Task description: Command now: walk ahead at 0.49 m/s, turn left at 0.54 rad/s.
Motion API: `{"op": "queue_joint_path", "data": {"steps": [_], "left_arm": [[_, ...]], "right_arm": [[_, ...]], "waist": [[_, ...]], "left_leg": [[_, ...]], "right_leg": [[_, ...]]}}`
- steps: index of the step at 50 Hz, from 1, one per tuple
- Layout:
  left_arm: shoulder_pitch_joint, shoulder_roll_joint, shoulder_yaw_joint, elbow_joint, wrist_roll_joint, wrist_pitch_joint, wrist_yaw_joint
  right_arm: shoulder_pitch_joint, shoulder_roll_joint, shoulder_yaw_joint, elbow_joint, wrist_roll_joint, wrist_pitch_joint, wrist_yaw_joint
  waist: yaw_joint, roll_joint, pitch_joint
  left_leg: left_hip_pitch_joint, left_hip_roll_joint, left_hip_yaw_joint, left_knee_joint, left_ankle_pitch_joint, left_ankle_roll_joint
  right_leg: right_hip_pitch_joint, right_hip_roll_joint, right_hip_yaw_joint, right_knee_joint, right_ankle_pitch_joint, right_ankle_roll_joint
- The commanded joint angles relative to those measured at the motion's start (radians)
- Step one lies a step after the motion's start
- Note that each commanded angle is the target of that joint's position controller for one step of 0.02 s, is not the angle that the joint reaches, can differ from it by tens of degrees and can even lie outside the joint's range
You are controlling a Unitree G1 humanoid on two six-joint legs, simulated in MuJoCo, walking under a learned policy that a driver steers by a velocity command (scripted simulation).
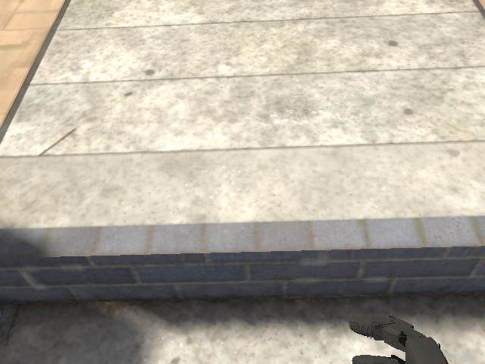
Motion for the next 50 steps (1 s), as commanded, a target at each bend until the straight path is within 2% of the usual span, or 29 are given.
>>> {"op": "queue_joint_path", "data": {"steps": [1,4,8,10,12,15,16,17,19,20,21,22,23,25,27,30,34,36,38,39,40,41,42,43,44,45,47,48,50], "left_arm": [[-0.256,0.133,0.056,-0.322,0.109,-0.050,-0.070],[-0.312,-0.062,-0.021,-0.429,0.105,-0.021,-0.022],[-0.383,-0.086,-0.067,-0.466,0.091,0.037,0.006],[-0.499,-0.120,-0.079,-0.509,0.085,0.052,0.031],[-0.637,-0.123,-0.096,-0.591,0.088,0.054,0.038],[-0.832,-0.102,-0.111,-0.683,0.069,0.066,0.013],[-0.687,-0.103,-0.106,-0.601,0.057,0.061,0.003],[-0.537,-0.059,-0.087,-0.527,0.034,0.058,0.012],[-0.246,0.081,-0.019,-0.457,0.020,0.092,0.020],[-0.171,0.145,0.010,-0.410,0.039,0.088,0.013],[-0.075,0.233,0.051,-0.359,0.079,0.081,0.013],[-0.085,0.269,0.075,-0.314,0.059,0.121,0.039],[-0.190,0.202,0.077,-0.298,0.042,0.107,0.036],[-0.230,0.051,0.043,-0.147,0.057,0.061,0.033],[-0.191,-0.060,0.018,-0.049,0.066,0.036,0.012],[-0.190,-0.003,0.017,-0.002,0.053,-0.007,-0.020],[-0.028,0.115,0.030,0.060,0.042,-0.045,-0.019],[0.081,0.088,0.024,0.103,0.026,-0.022,-0.008],[0.119,0.111,0.031,0.067,0.009,0.001,0.028],[0.091,0.101,0.022,0.021,0.008,-0.002,0.030],[0.145,0.171,0.033,0.007,0.017,-0.009,0.031],[0.144,0.263,0.062,-0.019,0.043,-0.012,0.032],[0.115,0.318,0.082,-0.037,0.029,-0.014,0.022],[0.025,0.325,0.093,-0.074,0.015,-0.033,-0.007],[0.020,0.235,0.083,-0.135,-0.018,-0.050,-0.040],[-0.105,0.173,0.095,-0.193,0.018,-0.063,-0.069],[-0.174,0.066,0.082,-0.304,0.059,-0.047,-0.039],[-0.215,0.039,0.069,-0.333,0.062,-0.029,-0.013],[-0.135,-0.034,0.033,-0.341,0.053,0.020,0.004]], "right_arm": [[0.188,-0.326,-0.159,0.040,-0.006,0.016,-0.021],[0.248,-0.136,-0.114,0.239,-0.013,-0.058,-0.004],[0.316,-0.079,-0.079,0.295,-0.009,-0.105,0.037],[0.439,-0.117,-0.086,0.335,-0.032,-0.128,0.052],[0.492,-0.138,-0.089,0.365,-0.001,-0.128,0.047],[0.557,-0.168,-0.108,0.352,0.015,-0.098,-0.022],[0.470,-0.136,-0.100,0.308,0.036,-0.095,-0.033],[0.510,-0.182,-0.107,0.298,0.061,-0.105,-0.040],[0.473,-0.351,-0.162,0.251,0.047,-0.152,-0.030],[0.394,-0.368,-0.178,0.219,0.046,-0.169,-0.001],[0.402,-0.267,-0.168,0.171,0.045,-0.185,0.032],[0.355,-0.199,-0.166,0.141,-0.006,-0.182,0.077],[0.291,-0.110,-0.146,0.052,-0.051,-0.184,0.082],[0.193,0.037,-0.074,-0.045,-0.064,-0.156,0.051],[0.265,0.080,-0.042,-0.038,-0.030,-0.107,0.021],[0.168,0.062,-0.027,-0.089,0.003,-0.060,0.003],[-0.092,0.076,-0.015,-0.197,-0.012,-0.042,-0.019],[-0.200,0.080,0.009,-0.267,-0.017,-0.034,-0.009],[-0.234,0.062,0.018,-0.280,0.002,-0.029,0.030],[-0.198,0.073,0.012,-0.233,0.009,-0.035,0.047],[-0.143,0.063,-0.004,-0.192,0.015,-0.025,0.045],[-0.001,0.041,-0.027,-0.158,0.027,-0.013,0.041],[0.139,-0.011,-0.042,-0.128,0.024,-0.009,0.033],[0.300,-0.110,-0.079,-0.099,-0.002,-0.013,0.020],[0.408,-0.214,-0.118,-0.032,-0.032,-0.022,0.010],[0.409,-0.293,-0.157,-0.039,-0.031,-0.009,0.014],[0.193,-0.207,-0.140,0.036,0.004,-0.053,0.031],[0.205,-0.151,-0.128,0.111,0.000,-0.080,0.029],[0.211,-0.011,-0.090,0.219,-0.033,-0.109,0.033]], "waist": [[-0.113,0.100,-0.285],[0.035,-0.118,0.111],[0.068,-0.089,0.193],[-0.001,0.024,0.128],[-0.020,0.043,0.152],[-0.093,0.065,0.056],[-0.008,0.038,-0.051],[0.032,0.057,-0.234],[0.182,0.137,-0.397],[0.222,0.085,-0.421],[0.213,-0.104,-0.455],[0.200,-0.292,-0.413],[0.129,-0.123,-0.321],[-0.005,0.077,0.022],[-0.089,0.104,0.108],[-0.117,0.039,0.221],[-0.048,-0.036,0.193],[-0.015,-0.039,0.156],[0.037,-0.066,0.066],[0.036,-0.019,-0.006],[0.021,-0.022,-0.135],[-0.036,-0.143,-0.217],[-0.108,-0.250,-0.299],[-0.204,-0.278,-0.367],[-0.204,-0.043,-0.438],[-0.243,0.133,-0.419],[-0.079,0.025,-0.195],[-0.052,-0.057,-0.030],[0.076,-0.082,0.060]], "left_leg": [[0.739,0.257,-1.209,-1.036,-0.154,0.169],[0.402,0.209,-0.772,-0.893,0.091,0.044],[0.311,0.116,-0.439,-0.902,0.354,-0.066],[0.463,0.183,-0.508,-0.958,0.437,-0.028],[0.467,0.188,-0.487,-1.053,0.318,-0.057],[0.473,0.229,-0.470,-1.352,0.670,0.022],[0.402,0.195,-0.324,-1.292,1.164,0.004],[0.477,0.211,-0.292,-1.134,1.814,-0.004],[0.790,0.318,-0.353,-0.804,2.191,0.026],[0.791,0.277,-0.326,-0.575,2.092,0.011],[0.497,0.159,-0.334,-0.224,1.622,-0.042],[0.213,-0.071,-0.297,0.365,0.558,-0.099],[0.000,-0.046,-0.408,0.781,0.508,-0.091],[-0.240,0.007,-0.408,0.921,0.550,-0.029],[-0.291,0.016,-0.427,1.027,0.514,-0.028],[-0.389,0.062,-0.398,0.787,0.362,-0.050],[-0.613,0.115,-0.219,0.964,0.199,-0.026],[-0.552,0.200,-0.100,0.692,0.183,-0.009],[-0.136,0.236,-0.003,0.241,0.204,-0.010],[0.130,0.172,0.075,0.101,0.184,-0.004],[0.296,0.074,0.128,0.108,0.114,-0.015],[0.329,0.043,0.094,0.021,0.031,-0.025],[0.409,0.021,0.022,-0.086,0.012,-0.017],[0.581,0.095,-0.158,-0.177,0.039,0.015],[0.817,0.307,-0.618,-0.381,-0.300,0.094],[0.790,0.438,-1.071,-0.871,-0.453,0.131],[0.600,0.506,-0.969,-0.918,-0.246,0.107],[0.474,0.491,-0.787,-0.855,-0.118,0.074],[0.362,0.422,-0.498,-0.823,0.188,-0.031]], "right_leg": [[-0.726,0.169,0.335,1.384,-0.036,-0.007],[-0.983,0.111,0.301,1.621,-0.025,-0.041],[-1.090,0.064,0.215,1.451,-0.151,-0.028],[-1.291,0.084,0.141,1.762,-0.293,-0.038],[-1.307,0.041,0.143,1.545,-0.352,-0.049],[-0.903,0.039,0.054,1.048,-0.353,-0.049],[-0.511,0.096,-0.014,0.816,-0.360,-0.074],[-0.257,0.178,-0.031,0.806,-0.354,-0.091],[-0.184,0.188,0.062,0.554,-0.501,-0.083],[-0.087,0.187,0.118,0.372,-0.481,-0.093],[0.138,-0.028,0.591,0.186,-0.483,-0.223],[0.116,-0.166,1.134,-0.218,-0.536,-0.366],[0.020,-0.178,1.177,-0.271,-0.775,-0.336],[-0.218,-0.150,0.840,-0.242,-0.773,-0.207],[-0.321,-0.103,0.573,-0.256,-0.411,-0.122],[-0.372,-0.066,0.316,-0.357,-0.246,-0.075],[-0.168,-0.097,0.292,-0.509,-0.233,-0.118],[-0.089,-0.051,0.242,-0.591,-0.200,-0.091],[-0.106,-0.030,0.184,-0.773,-0.024,-0.145],[-0.142,-0.033,0.160,-0.711,0.369,-0.147],[-0.071,-0.072,0.153,-0.564,0.969,-0.133],[0.087,-0.106,0.167,-0.398,1.285,-0.142],[0.198,-0.134,0.190,-0.207,1.475,-0.137],[0.121,-0.117,0.197,0.051,1.384,-0.093],[-0.256,0.028,0.221,0.388,1.039,-0.060],[-0.449,0.225,0.282,0.876,-0.053,-0.029],[-0.722,0.136,0.356,1.379,-0.064,-0.029],[-0.779,0.107,0.337,1.369,-0.094,-0.050],[-0.790,0.093,0.381,1.322,-0.097,-0.068]]}}
Velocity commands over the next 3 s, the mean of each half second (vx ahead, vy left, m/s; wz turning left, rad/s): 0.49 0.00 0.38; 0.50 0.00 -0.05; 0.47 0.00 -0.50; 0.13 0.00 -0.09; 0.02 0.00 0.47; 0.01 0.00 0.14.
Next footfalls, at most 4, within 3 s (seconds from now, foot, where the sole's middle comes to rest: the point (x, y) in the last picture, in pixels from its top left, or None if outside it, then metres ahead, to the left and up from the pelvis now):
0.40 right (311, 354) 0.41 -0.08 -0.45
0.84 left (178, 197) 0.67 0.18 -0.26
1.36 right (258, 100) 0.97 0.01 -0.26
1.90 left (221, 49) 1.20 0.11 -0.26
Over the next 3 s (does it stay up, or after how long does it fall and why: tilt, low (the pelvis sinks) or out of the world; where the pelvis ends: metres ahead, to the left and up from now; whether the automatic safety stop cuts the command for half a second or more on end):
stays up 1.06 0.06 0.52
